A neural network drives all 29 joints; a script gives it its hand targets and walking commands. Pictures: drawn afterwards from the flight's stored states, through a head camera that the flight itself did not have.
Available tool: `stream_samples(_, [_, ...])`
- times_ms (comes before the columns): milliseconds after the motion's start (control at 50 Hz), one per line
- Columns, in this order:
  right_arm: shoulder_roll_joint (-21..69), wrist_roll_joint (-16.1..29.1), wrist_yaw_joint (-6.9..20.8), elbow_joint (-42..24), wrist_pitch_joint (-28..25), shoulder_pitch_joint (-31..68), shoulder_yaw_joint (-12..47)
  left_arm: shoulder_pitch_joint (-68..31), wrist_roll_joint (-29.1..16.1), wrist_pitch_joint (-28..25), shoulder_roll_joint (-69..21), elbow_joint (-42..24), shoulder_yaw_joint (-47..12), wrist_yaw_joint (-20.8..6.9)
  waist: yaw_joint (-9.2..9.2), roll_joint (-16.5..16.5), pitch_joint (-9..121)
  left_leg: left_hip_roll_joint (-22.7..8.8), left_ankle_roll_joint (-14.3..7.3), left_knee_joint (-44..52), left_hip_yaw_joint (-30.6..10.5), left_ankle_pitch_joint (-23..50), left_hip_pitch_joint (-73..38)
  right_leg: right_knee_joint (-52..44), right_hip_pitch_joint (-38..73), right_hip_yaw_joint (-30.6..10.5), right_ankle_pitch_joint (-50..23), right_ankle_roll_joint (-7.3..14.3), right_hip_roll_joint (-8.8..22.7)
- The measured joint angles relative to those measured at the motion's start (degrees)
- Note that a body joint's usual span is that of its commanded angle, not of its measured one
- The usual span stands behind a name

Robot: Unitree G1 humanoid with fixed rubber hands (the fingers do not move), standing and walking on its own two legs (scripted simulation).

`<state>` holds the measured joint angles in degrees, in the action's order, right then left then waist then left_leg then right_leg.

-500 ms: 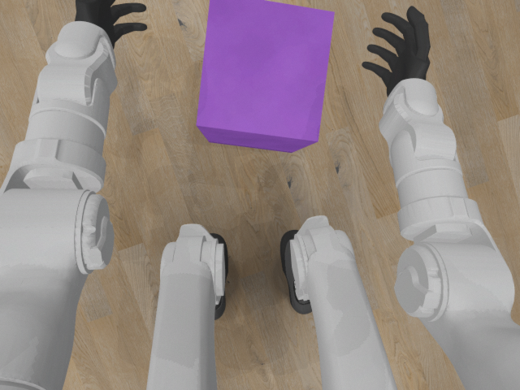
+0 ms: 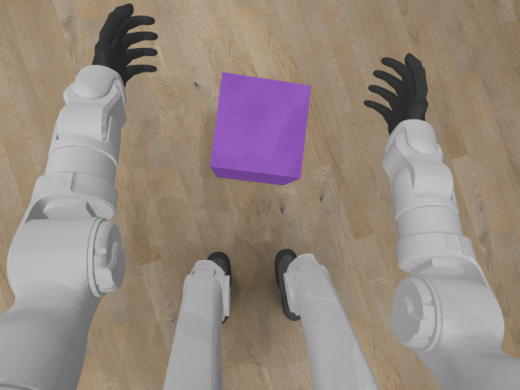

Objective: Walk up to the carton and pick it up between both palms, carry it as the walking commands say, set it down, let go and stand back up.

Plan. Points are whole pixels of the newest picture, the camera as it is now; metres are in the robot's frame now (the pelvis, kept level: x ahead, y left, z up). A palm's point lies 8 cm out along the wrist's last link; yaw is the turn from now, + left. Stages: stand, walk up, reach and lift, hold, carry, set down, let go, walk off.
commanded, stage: set down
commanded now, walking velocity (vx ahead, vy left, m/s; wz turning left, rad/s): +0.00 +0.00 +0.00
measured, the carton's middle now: (257, 137) +0.53 -0.03 -0.49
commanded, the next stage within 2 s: let go in 0.18 s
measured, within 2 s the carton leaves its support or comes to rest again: neither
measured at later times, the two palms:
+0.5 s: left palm (88, 100) +0.48 +0.19 -0.04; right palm (440, 134) +0.43 -0.21 -0.03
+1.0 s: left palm (6, 303) +0.29 +0.20 +0.07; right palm out of the picture +0.27 -0.25 +0.08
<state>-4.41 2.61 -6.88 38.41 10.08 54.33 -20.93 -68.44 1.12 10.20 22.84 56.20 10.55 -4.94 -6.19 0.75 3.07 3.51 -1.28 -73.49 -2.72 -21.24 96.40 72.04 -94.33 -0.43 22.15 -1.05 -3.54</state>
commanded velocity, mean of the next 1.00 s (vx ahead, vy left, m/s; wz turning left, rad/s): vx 0.00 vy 0.00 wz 0.00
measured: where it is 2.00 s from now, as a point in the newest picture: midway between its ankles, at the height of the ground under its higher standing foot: (255, 298)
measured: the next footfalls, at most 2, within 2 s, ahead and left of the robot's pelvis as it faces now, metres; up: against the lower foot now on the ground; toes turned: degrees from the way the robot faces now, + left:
none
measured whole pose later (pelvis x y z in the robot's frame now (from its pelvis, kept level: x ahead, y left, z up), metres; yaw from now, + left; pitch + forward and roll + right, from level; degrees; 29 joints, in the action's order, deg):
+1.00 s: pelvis +0.09 -0.02 +0.15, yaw +2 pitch +7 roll +0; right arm -10.8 1.8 3.0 25.6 1.5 -9.6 -1.7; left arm 4.4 1.8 1.4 10.2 30.4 5.3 -1.3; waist -2.3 -1.4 -1.6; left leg 1.9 0.0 -29.5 -3.7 -15.3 21.5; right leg 29.5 -20.6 -2.3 16.1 1.9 -3.4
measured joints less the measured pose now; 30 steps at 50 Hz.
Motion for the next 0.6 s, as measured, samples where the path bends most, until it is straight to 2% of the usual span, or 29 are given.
stream_samples(220, [1.7,-4.3,1.7,1.8,-2.8,-3.5,-1.7,2.8,3.6,-2.8,-2.2,2.8,3.3,-0.8,-0.12,0.4,0.6,-0.1,0.2,14.5,-0.8,4.6,-11.5,-14.7,11.6,-0.2,-4.7,0.3,0.4])
stream_samples(340, [1.6,-7.0,3.0,2.3,-4.2,-5.3,-1.2,5.0,5.9,-3.9,-4.4,1.8,5.5,0.7,0.79,0.6,0.9,-0.5,0.4,17.7,-1.2,5.5,-13.7,-18.3,13.9,-0.1,-5.8,0.6,0.2])
stream_samples(400, [1.2,-7.9,4.2,0.9,-4.3,-8.1,0.0,8.9,6.5,-3.7,-6.0,-1.7,5.8,2.2,1.34,0.4,0.8,-0.7,0.6,19.0,-1.3,5.6,-15.1,-19.6,15.3,-0.1,-6.1,0.8,0.0])
stream_samples(480, [0.3,-8.4,6.5,-3.5,-4.3,-15.9,3.5,19.2,6.2,-3.3,-8.7,-10.5,4.2,5.0,1.79,-0.2,0.8,-0.8,0.8,22.2,-1.1,6.1,-19.4,-22.4,19.3,-0.4,-6.4,1.1,0.1])
stream_samples(540, [-0.8,-7.4,8.5,-7.1,-4.7,-24.0,6.8,28.8,5.8,-3.5,-10.9,-17.2,2.5,6.8,1.94,-0.7,0.4,-0.7,0.9,25.4,-1.1,6.5,-24.8,-24.9,24.4,-0.6,-6.6,1.5,0.3])
stream_samples(600, [-2.0,-5.8,10.0,-9.4,-5.6,-31.6,9.3,37.6,5.3,-4.3,-12.4,-21.0,0.7,7.6,1.93,-1.1,-0.1,-0.7,1.1,28.5,-1.3,6.7,-31.3,-27.7,30.7,-0.7,-6.6,1.8,0.4])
